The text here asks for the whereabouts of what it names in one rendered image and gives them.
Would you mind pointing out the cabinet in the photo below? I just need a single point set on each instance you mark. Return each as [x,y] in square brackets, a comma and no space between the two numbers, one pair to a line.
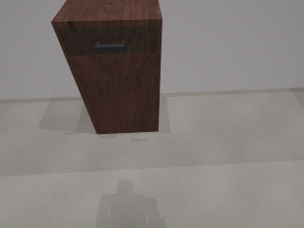
[121,92]

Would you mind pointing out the drawer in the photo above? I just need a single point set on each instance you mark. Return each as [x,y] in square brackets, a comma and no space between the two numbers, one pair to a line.
[137,40]

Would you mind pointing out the handle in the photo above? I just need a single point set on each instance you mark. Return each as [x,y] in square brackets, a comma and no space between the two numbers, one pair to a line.
[110,47]

